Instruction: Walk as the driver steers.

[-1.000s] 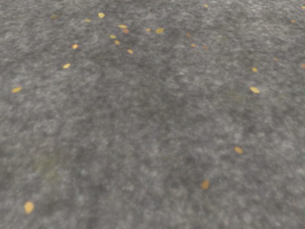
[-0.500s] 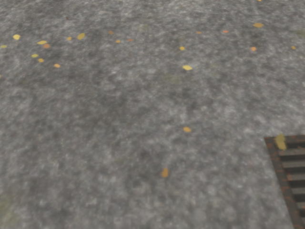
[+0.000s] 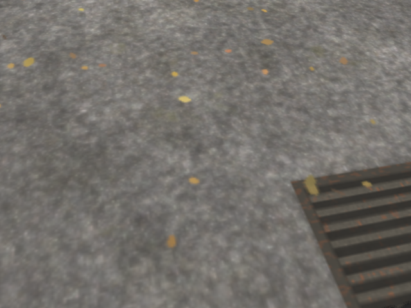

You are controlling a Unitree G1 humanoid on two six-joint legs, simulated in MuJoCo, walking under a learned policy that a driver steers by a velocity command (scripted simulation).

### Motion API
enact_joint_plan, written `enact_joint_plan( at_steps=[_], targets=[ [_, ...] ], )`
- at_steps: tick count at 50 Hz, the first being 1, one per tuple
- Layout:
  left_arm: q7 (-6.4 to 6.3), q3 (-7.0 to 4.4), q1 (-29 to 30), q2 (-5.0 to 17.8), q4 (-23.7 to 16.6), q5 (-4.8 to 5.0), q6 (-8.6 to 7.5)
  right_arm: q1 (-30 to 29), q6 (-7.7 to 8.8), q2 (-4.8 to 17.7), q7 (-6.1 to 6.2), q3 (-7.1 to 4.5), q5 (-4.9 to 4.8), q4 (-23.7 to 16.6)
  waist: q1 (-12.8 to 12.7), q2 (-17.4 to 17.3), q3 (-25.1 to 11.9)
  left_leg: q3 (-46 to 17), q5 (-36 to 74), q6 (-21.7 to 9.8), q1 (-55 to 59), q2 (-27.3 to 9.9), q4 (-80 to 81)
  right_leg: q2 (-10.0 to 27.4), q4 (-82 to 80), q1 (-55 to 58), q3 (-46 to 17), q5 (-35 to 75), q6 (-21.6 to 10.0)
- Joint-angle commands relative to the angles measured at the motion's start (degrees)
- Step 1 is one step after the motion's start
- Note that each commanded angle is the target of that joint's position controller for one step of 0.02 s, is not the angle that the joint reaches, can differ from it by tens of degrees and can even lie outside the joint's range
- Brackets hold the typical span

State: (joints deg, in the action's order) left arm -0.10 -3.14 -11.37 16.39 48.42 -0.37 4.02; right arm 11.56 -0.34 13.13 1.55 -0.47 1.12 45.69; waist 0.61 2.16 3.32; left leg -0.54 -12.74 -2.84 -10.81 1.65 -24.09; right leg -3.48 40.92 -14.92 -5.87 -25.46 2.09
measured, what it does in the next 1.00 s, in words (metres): steps on the spot: right foot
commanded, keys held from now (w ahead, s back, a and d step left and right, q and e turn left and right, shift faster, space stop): no key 0.56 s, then q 0.44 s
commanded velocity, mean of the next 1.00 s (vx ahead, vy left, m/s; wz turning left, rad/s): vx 0.00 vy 0.00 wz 0.11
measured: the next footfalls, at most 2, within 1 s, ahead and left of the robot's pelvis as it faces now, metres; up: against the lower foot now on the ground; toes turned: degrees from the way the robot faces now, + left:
right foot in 0.08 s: +0.01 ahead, -0.12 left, +0.00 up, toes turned +4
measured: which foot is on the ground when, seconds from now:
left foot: down 0.00-1.00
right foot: up 0.00-0.06, down 0.08-0.94, up 0.96-1.00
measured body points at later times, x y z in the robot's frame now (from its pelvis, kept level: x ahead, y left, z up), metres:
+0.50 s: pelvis -0.01 -0.03 +0.00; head +0.00 -0.03 +0.45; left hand +0.04 +0.23 -0.15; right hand +0.02 -0.28 -0.15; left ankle +0.00 +0.09 -0.74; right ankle -0.03 -0.12 -0.74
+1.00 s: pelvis -0.02 +0.01 -0.02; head +0.01 +0.04 +0.43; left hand +0.00 +0.30 -0.17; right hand +0.09 -0.24 -0.15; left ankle -0.02 +0.08 -0.75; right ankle -0.04 -0.12 -0.71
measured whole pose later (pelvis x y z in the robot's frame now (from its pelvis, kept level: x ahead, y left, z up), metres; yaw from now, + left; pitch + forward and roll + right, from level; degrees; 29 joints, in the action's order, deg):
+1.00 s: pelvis -0.02 +0.01 -0.02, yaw +11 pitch +0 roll -1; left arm -3.6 -3.0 -10.2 16.0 56.5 -1.1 2.6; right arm 13.0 -0.9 13.2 0.7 -2.7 1.1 55.2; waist 0.4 2.5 3.7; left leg 0.8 -18.0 -4.9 -17.0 3.6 -35.4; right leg 0.4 51.9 -19.5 1.0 -30.8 -0.3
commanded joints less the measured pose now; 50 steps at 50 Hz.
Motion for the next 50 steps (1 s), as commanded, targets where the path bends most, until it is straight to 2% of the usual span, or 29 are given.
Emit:
enact_joint_plan(
  at_steps=[1, 2, 3, 4, 5, 6, 7, 10, 13, 18, 28, 30, 32, 34, 36, 38, 39, 40, 41, 42, 44, 45, 46, 47, 48, 49, 50],
  targets=[
    [-0.85, -0.06, -0.9, 3.1, -1.3, 0.57, -0.68, 1.7, -0.06, 9.9, -0.15, -2.46, 0.13, -0.6, 0.3, -12.3, -4.2, -11.0, 26.0, -7.5, 6.5, -11.7, 2.7, -0.3, -13.4, 2.4, 4.7, 3.8, -1.0],
    [-1.16, 0.23, -2.4, 2.7, -0.2, 0.46, -1.07, 1.4, -0.2, 9.9, -0.17, -2.5, -0.13, -0.1, -1.1, -10.9, -4.1, -10.5, 26.8, -6.1, 5.0, -11.2, 1.6, 0.2, -21.7, 6.4, 5.0, 11.5, -1.6],
    [-1.55, 0.24, -2.8, 3.6, 0.5, -0.07, -1.65, 1.9, 0.02, 9.4, -0.15, -2.38, -0.22, 0.3, -1.3, -9.2, -4.7, -10.8, 25.1, -3.9, 2.1, -11.1, 1.2, 2.3, -26.2, 11.7, 2.0, 18.6, -2.4],
    [-1.95, 0.05, -2.8, 6.0, 0.6, -0.96, -2.41, 2.4, 0.56, 8.2, -0.4, -2.01, -0.42, 0.0, -0.5, -5.4, -6.7, -9.8, 19.6, -1.6, -1.7, -9.9, 0.4, 7.6, -25.4, 17.2, -3.7, 23.3, -3.5],
    [-1.85, -0.24, 0.4, 8.5, 1.1, -0.7, -2.71, 3.5, 0.79, 6.3, -0.67, -1.61, -1.06, 0.0, 2.6, 2.3, -5.1, -5.6, 9.4, -0.2, -2.0, -5.2, 3.2, 11.2, -21.6, 13.2, -7.0, 30.8, -6.0],
    [-1.34, 0.55, 1.7, 5.3, 1.4, -0.26, -3.07, 2.2, 0.46, 6.7, -0.37, -1.51, -0.71, 1.6, 1.0, 1.4, -4.8, -4.8, 4.6, 0.5, 2.3, -4.3, 4.6, 11.5, -21.5, 9.3, -6.7, 27.3, -6.9],
    [-1.19, 0.99, 2.2, 4.2, 1.8, -0.28, -3.46, 0.9, 0.19, 7.3, -0.19, -1.79, -0.45, 2.4, 0.4, 1.4, -2.9, -5.0, 5.4, 0.7, 3.0, -4.2, 4.6, 10.0, -21.9, 7.8, -5.7, 24.5, -6.2],
    [-1.82, 1.38, 0.0, 4.4, 4.9, -0.16, -3.88, 1.3, -0.06, 7.6, -0.47, -1.97, -0.34, 4.5, 0.1, 2.6, -1.9, -5.4, 9.6, 0.3, 4.6, -5.4, 4.4, 8.2, -23.3, 6.6, -4.5, 22.4, -5.1],
    [-1.93, 1.73, -0.3, 3.8, 6.7, -0.14, -3.98, 2.3, -0.04, 6.6, -0.35, -1.62, -0.43, 7.3, 0.1, 0.3, -1.0, -5.3, 8.5, 0.7, 3.9, -5.5, 5.2, 8.1, -23.8, 6.8, -4.3, 21.2, -5.3],
    [-2.07, 2.14, -0.3, 3.7, 9.3, -0.1, -4.22, 2.6, -0.2, 6.0, -0.2, -1.27, -0.39, 10.8, 0.1, -1.1, -0.2, -5.3, 7.6, 1.2, 4.0, -5.5, 5.6, 8.1, -24.7, 5.7, -4.5, 19.1, -5.7],
    [-2.19, 2.96, -2.2, 2.2, 13.2, -0.05, -4.5, 4.0, -0.16, 4.9, 0.19, -0.51, -0.45, 15.7, 0.1, -1.9, -0.4, -5.3, 7.5, 1.4, 3.8, -5.9, 5.3, 7.6, -25.0, 5.3, -3.9, 19.0, -5.9],
    [-2.45, 2.77, -2.2, 2.6, 13.3, -0.18, -4.52, 3.8, -0.19, 4.7, 0.13, -0.41, -0.57, 16.0, 0.0, -1.9, -0.1, -5.9, 8.0, 1.2, 2.1, -5.6, 4.5, 7.4, -24.5, 6.2, -2.8, 18.9, -5.9],
    [-3.0, 1.99, -1.9, 4.3, 12.6, -0.21, -4.36, 1.9, -0.22, 5.7, 0.05, -0.76, -0.72, 14.5, -0.2, -1.4, -0.5, -6.0, 8.4, 0.9, -1.1, -4.6, 1.5, 7.7, -22.9, 7.1, -2.2, 19.9, -6.5],
    [-3.48, 1.03, -3.3, 5.6, 12.3, -0.18, -3.93, 1.5, -0.37, 5.6, -0.04, -0.95, -0.79, 13.2, -0.7, 0.2, -1.1, -5.4, 7.0, 0.7, -4.8, -2.8, -3.2, 9.3, -22.0, 7.8, -2.8, 20.1, -8.0],
    [-3.9, -0.08, -4.8, 6.8, 12.0, -0.34, -3.31, 1.9, -0.69, 4.9, -0.05, -1.07, -0.48, 12.1, -0.9, 2.5, -0.9, -3.8, 3.1, 0.6, -8.4, -0.9, -9.6, 12.8, -21.9, 6.8, -4.4, 19.5, -10.7],
    [-4.28, -0.64, -3.7, 6.6, 10.6, -0.62, -2.9, 2.9, -1.04, 4.4, -0.08, -1.38, 0.2, 11.4, -0.7, 5.5, -0.8, -1.7, -8.4, -0.3, -10.3, -0.1, -19.6, 18.5, -22.1, 3.6, -7.2, 22.6, -14.9],
    [-4.4, -0.66, -2.7, 6.2, 9.6, -0.82, -2.95, 3.2, -1.31, 4.4, -0.07, -1.73, 0.43, 11.2, -0.7, 5.7, -0.3, -0.5, -15.6, -0.8, -11.9, -0.2, -26.0, 21.5, -21.7, 2.5, -8.3, 28.0, -17.5],
    [-4.44, -0.63, -2.5, 5.9, 9.0, -1.05, -3.16, 2.6, -1.57, 4.1, -0.06, -1.92, 0.49, 10.7, -0.9, 4.1, 0.3, 0.2, -20.4, -0.9, -13.9, -1.3, -29.7, 23.4, -21.4, 2.8, -8.3, 33.4, -19.0],
    [-4.45, -0.72, -2.2, 6.1, 8.7, -1.25, -3.34, 2.1, -1.65, 3.3, -0.13, -1.82, 0.44, 10.1, -0.5, 2.3, 0.7, 0.2, -20.6, -0.8, -14.6, -2.7, -28.9, 23.4, -20.7, 3.4, -6.8, 36.3, -18.5],
    [-4.43, -0.86, -1.3, 6.6, 8.4, -1.46, -3.48, 2.2, -1.55, 2.6, -0.2, -1.69, 0.26, 9.7, 0.0, 1.9, 0.2, 0.6, -18.2, -0.6, -13.2, -3.3, -25.7, 21.9, -19.4, 3.9, -4.5, 38.1, -16.6],
    [-4.21, -1.24, 0.4, 7.6, 7.7, -1.43, -3.33, 3.7, -1.2, 3.1, -0.29, -2.06, -0.34, 9.5, 0.3, 4.0, -1.9, 2.6, -13.7, -0.4, -8.6, -1.9, -17.8, 19.2, -15.4, 5.2, -0.3, 39.3, -13.2],
    [-4.0, -1.35, 1.0, 7.7, 7.5, -1.09, -3.04, 5.3, -1.0, 3.2, -0.32, -2.34, -0.49, 9.8, 1.2, 3.9, -2.9, 4.1, -9.0, -0.5, -5.1, -0.6, -11.8, 17.8, -12.2, 4.7, 2.0, 37.1, -11.5],
    [-3.65, -1.4, 0.1, 7.4, 7.8, -0.92, -2.72, 6.3, -0.62, 3.9, -0.33, -2.76, -0.44, 9.8, 1.8, 1.1, -3.2, 2.7, -2.1, -0.9, -1.0, 0.3, -3.8, 15.6, -6.5, 2.6, 4.8, 30.6, -8.9],
    [-3.11, -1.23, -2.4, 5.8, 7.3, -0.96, -2.43, 6.3, 0.06, 8.6, -0.15, -4.01, 0.23, 8.6, 1.2, -10.8, -3.2, -12.8, 6.0, -2.9, 3.2, -8.0, 6.4, 10.0, 7.1, -4.3, 9.9, 13.4, -4.9],
    [-3.42, -0.08, 0.5, 1.5, 3.4, -0.48, -1.92, 8.5, 0.16, 15.6, -0.69, -5.31, 0.22, 7.7, 1.6, -20.5, -3.2, -33.6, 29.5, -11.1, 6.0, -22.8, 8.8, -0.7, 16.0, -17.9, 10.8, -13.0, -1.9],
    [-3.75, -0.04, 0.9, 2.7, 3.2, -0.85, -1.44, 11.2, -0.17, 14.0, -1.01, -5.11, 0.09, 8.9, 1.7, -13.1, -5.2, -34.9, 26.3, -15.2, 4.6, -23.0, 8.9, 1.8, 23.6, -16.0, 3.6, -12.7, -2.4],
    [-3.49, -0.37, 1.8, 3.7, 3.6, -0.3, -1.33, 7.9, -0.52, 11.7, -0.76, -4.97, -0.2, 7.9, 0.5, -7.3, -1.8, -28.2, 20.0, -14.7, 2.1, -19.6, 7.6, 3.4, 25.6, -17.1, 3.0, -7.4, -2.5]
  ],
)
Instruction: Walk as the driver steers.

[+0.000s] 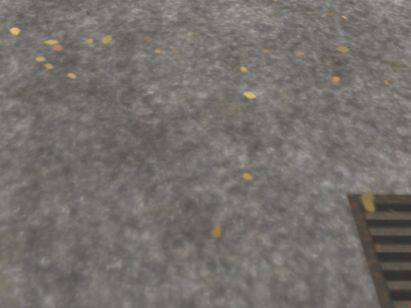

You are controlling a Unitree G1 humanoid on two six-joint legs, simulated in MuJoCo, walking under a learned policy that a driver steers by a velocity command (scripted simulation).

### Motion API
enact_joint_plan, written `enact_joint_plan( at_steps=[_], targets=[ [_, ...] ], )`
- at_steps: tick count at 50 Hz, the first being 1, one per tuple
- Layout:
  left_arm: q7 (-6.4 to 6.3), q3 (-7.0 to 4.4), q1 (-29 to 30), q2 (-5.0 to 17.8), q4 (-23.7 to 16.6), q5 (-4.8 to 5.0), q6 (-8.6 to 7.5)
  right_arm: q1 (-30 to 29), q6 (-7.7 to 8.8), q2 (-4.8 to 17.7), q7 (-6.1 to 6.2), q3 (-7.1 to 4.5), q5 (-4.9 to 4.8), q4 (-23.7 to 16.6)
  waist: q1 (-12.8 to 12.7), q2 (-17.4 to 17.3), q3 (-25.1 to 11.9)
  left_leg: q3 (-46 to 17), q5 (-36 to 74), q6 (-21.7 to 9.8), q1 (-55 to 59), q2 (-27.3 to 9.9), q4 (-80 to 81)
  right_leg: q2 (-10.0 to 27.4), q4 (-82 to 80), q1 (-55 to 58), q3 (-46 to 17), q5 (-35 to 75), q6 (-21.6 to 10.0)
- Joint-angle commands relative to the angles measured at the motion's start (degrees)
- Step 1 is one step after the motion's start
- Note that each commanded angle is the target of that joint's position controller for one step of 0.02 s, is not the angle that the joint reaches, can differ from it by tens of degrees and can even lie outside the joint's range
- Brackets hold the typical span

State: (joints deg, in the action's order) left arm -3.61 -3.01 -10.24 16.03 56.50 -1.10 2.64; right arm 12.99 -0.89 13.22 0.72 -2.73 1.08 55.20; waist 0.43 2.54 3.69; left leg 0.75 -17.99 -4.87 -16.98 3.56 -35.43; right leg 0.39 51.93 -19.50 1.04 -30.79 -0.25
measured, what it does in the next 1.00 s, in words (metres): walks ahead: right foot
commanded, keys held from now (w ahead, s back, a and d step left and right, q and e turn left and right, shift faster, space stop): q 0.02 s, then w+q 0.30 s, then w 0.06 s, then w+e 0.20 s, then no key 0.42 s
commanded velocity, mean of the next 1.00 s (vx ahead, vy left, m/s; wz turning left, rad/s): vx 0.26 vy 0.00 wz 0.20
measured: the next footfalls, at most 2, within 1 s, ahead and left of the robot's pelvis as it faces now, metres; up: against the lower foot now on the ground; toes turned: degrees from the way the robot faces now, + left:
right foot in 0.56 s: +0.30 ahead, -0.08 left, +0.00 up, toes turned +12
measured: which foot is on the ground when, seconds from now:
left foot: down 0.00-0.58, up 0.60-1.00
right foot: up 0.00-0.54, down 0.56-1.00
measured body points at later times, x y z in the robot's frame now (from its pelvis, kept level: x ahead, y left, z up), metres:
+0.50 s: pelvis +0.13 +0.00 +0.02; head +0.15 +0.01 +0.47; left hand +0.27 +0.28 -0.08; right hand +0.14 -0.28 -0.11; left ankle +0.00 +0.07 -0.73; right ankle +0.24 -0.10 -0.70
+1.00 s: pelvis +0.33 -0.01 +0.01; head +0.37 -0.01 +0.46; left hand +0.28 +0.22 -0.13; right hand +0.49 -0.22 -0.13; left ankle +0.41 +0.10 -0.70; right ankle +0.26 -0.08 -0.73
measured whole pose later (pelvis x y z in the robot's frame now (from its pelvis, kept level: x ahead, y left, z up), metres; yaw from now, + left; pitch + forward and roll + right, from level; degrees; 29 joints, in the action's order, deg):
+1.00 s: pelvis +0.33 -0.01 +0.01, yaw +9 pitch +0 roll -1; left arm -1.6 0.2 -20.5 10.1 56.1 -0.9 -2.7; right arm 6.9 0.7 12.2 0.3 -0.6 1.1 52.8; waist -2.0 -2.1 4.7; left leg 1.6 -9.4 -1.4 -26.4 0.8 -37.3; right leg -6.9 18.2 -0.9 -1.4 -16.9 -5.9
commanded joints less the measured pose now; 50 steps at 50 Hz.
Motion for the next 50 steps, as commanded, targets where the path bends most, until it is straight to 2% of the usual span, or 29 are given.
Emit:
enact_joint_plan(
  at_steps=[1, 2, 3, 4, 6, 13, 16, 19, 21, 23, 25, 27, 28, 29, 30, 31, 32, 33, 35, 37, 40, 44, 47, 50],
  targets=[
    [0.43, -0.46, 1.6, 4.0, -4.4, 0.63, -0.46, 2.2, -0.43, 10.6, 0.39, -2.59, -0.18, -3.3, -0.2, -5.1, -0.5, -24.5, 21.3, -10.2, 6.8, -17.4, 19.1, 0.7, 12.9, -12.9, -4.4, 3.2, -0.1],
    [1.07, -0.67, 1.8, 4.9, -4.6, -0.24, -1.06, 0.9, -0.65, 9.5, 0.58, -2.46, -0.39, -4.2, -0.4, -6.0, -1.8, -22.8, 13.1, -8.3, 8.4, -14.3, 20.3, 1.6, 10.4, -13.0, -4.5, 6.8, -0.1],
    [1.89, -0.81, 1.4, 5.5, -4.6, -1.04, -1.41, 1.3, -0.66, 8.4, 0.6, -2.28, -0.39, -4.4, -0.2, -7.7, -3.3, -22.2, 7.2, -8.0, 10.0, -12.6, 21.7, 1.5, 9.8, -12.7, -3.8, 9.3, 0.3],
    [2.58, -0.85, 1.6, 5.5, -4.9, -1.29, -1.64, 2.7, -0.46, 7.9, 0.44, -2.25, -0.47, -4.2, 0.3, -8.0, -4.0, -22.8, 0.9, -8.1, 11.6, -11.9, 23.2, 1.4, 9.0, -13.4, -3.7, 11.1, 0.5],
    [3.3, -0.83, 3.4, 5.1, -6.0, -1.22, -2.14, 5.4, 0.42, 8.5, 0.22, -2.58, -0.65, -3.6, 1.1, -7.2, -3.1, -25.0, -4.9, -8.5, 14.3, -12.1, 25.3, 1.5, 6.1, -16.3, -3.7, 13.3, 1.3],
    [3.74, -0.83, 9.3, 4.7, -9.7, -1.18, -3.72, 10.7, 2.34, 10.1, -0.2, -3.31, -0.27, -3.0, 3.4, -7.6, -1.2, -28.2, -4.4, -9.8, 16.8, -12.0, 26.6, 1.5, -3.4, -20.8, -3.9, 17.0, 3.1],
    [3.97, -0.64, 11.7, 4.6, -11.6, -1.06, -4.36, 12.3, 2.85, 10.4, -0.33, -3.55, -0.16, -3.1, 4.2, -7.5, -0.7, -29.4, -2.4, -10.3, 16.3, -11.8, 25.9, 1.2, -6.7, -20.9, -4.1, 18.2, 3.2],
    [4.46, -0.15, 13.6, 4.0, -13.2, -1.0, -5.0, 13.5, 3.47, 9.8, -0.34, -3.41, -0.02, -3.0, 4.8, -7.8, -0.3, -28.3, 1.1, -10.0, 15.4, -11.6, 25.0, 1.2, -10.7, -18.9, -3.0, 19.7, 2.6],
    [4.9, 0.25, 14.3, 3.5, -14.0, -0.96, -5.37, 14.5, 3.96, 9.3, -0.29, -3.13, 0.17, -2.5, 5.3, -8.1, 0.2, -26.8, 4.0, -9.5, 15.0, -11.9, 24.6, 1.1, -13.5, -16.6, -1.7, 19.9, 1.7],
    [5.12, 0.36, 14.9, 3.7, -15.1, -0.7, -5.6, 14.8, 4.43, 9.8, -0.26, -3.11, 0.36, -2.4, 5.3, -8.7, 0.8, -25.8, 8.8, -8.8, 14.6, -12.7, 23.8, 0.8, -15.8, -13.6, -0.5, 18.9, 0.3],
    [5.07, 0.2, 12.4, 4.2, -15.4, -0.4, -5.76, 14.0, 4.8, 10.3, -0.08, -3.11, 0.35, -2.5, 3.5, -9.0, 0.8, -23.9, 16.3, -7.1, 13.0, -13.6, 22.5, 0.1, -19.1, -6.8, 0.5, 18.2, -1.6],
    [4.39, -0.61, 3.9, 5.0, -12.9, -0.16, -5.99, 12.3, 5.06, 11.0, 0.05, -2.97, 0.08, -2.5, -1.1, -7.2, -2.0, -19.4, 32.9, -4.6, 10.8, -11.8, 14.5, -3.3, -24.6, 6.9, 2.4, 19.0, -3.7],
    [3.75, -1.54, -3.6, 7.0, -10.6, -0.38, -6.43, 12.3, 5.35, 10.1, -0.11, -2.59, 0.03, -2.4, -4.3, -3.8, -6.4, -15.0, 37.6, -3.0, 8.5, -8.7, 3.4, -2.3, -26.4, 17.2, -0.3, 18.5, -5.5],
    [3.16, -2.5, -14.2, 10.9, -9.4, -1.22, -6.84, 11.2, 5.79, 7.7, -0.18, -1.68, 0.15, -4.3, -8.4, 3.0, -13.5, -10.0, 26.5, -1.1, 1.1, -5.2, -13.5, 9.8, -30.5, 28.4, -17.3, 5.9, -9.4],
    [3.34, -3.37, -15.1, 15.4, -8.0, -1.19, -6.36, 15.8, 5.75, 4.6, -0.46, -1.14, -0.4, -4.7, -4.3, 13.9, -12.6, -3.9, -10.5, 1.4, -15.9, 4.0, -27.5, 21.3, -38.6, 34.3, -43.1, 5.1, -15.5],
    [4.05, -2.53, -10.9, 10.4, -8.6, 0.31, -5.99, 13.9, 5.23, 8.5, -0.05, -1.64, 1.35, -4.0, -1.9, 3.6, -4.7, -6.0, -8.8, 0.7, -20.3, -0.6, -32.3, 21.0, -38.9, 27.1, -43.4, 10.1, -15.6],
    [4.45, -1.7, -5.9, 7.0, -10.1, 0.63, -6.28, 10.6, 5.14, 7.9, -0.36, -1.5, 1.33, -4.1, -0.5, -1.4, -0.9, -5.8, -3.7, 0.9, -18.6, -3.1, -32.8, 18.8, -37.0, 20.9, -33.3, 23.9, -15.1],
    [4.66, -1.0, -4.1, 4.8, -10.3, 0.3, -6.78, 8.8, 5.16, 6.7, -0.53, -1.08, 1.07, -4.4, 0.1, -3.3, -0.6, -5.2, -1.5, 1.6, -16.2, -4.4, -31.5, 16.0, -36.5, 17.4, -25.7, 40.2, -14.2],
    [4.41, -0.18, -4.6, 3.2, -9.1, 0.31, -7.58, 8.4, 4.07, 6.4, -0.91, -0.83, 1.24, -4.2, 1.5, 0.3, -3.2, -3.6, -0.9, 3.2, -11.9, -5.5, -28.4, 11.5, -35.9, 15.9, -15.5, 59.7, -12.0],
    [4.2, 0.01, -7.3, 3.6, -7.4, 0.5, -8.07, 8.4, 3.18, 5.7, -1.28, -0.64, 1.03, -3.9, 1.9, 1.6, -5.0, -2.2, 0.7, 4.3, -10.8, -4.3, -26.5, 10.0, -34.8, 16.7, -11.2, 72.8, -11.1],
    [3.47, 0.52, -9.7, 3.6, -5.7, 0.77, -7.45, 5.0, 2.29, 4.5, -1.54, -0.18, 0.86, -4.1, 1.4, 1.8, -5.1, -0.2, 4.1, 5.3, -12.3, -3.7, -21.4, 8.5, -34.7, 17.8, -7.6, 78.4, -9.4],
    [2.49, 1.41, -11.9, 2.2, -3.8, 0.62, -6.39, -1.8, 1.81, 2.9, -1.25, 0.8, 0.34, -5.1, -0.6, 3.0, -4.4, 1.9, 9.2, 5.1, -10.6, -2.7, -10.3, 6.6, -33.8, 18.0, -5.3, 76.6, -6.2],
    [1.8, 1.72, -13.5, 1.9, -2.2, 0.26, -5.86, -3.8, 1.78, 2.7, -0.53, 1.29, 0.01, -4.6, -1.6, 3.2, -4.0, 2.2, 10.1, 4.2, -7.6, -2.0, -4.5, 7.3, -31.9, 18.9, -6.0, 75.5, -6.0],
    [1.33, 1.96, -12.9, 1.5, -1.1, 0.15, -5.45, -2.3, 2.16, 3.4, 0.39, 1.28, -0.13, -3.1, -0.7, 3.1, -2.9, 1.6, 8.0, 2.2, -3.1, -1.6, 1.7, 9.0, -28.2, 19.2, -8.5, 74.9, -6.8]
  ],
)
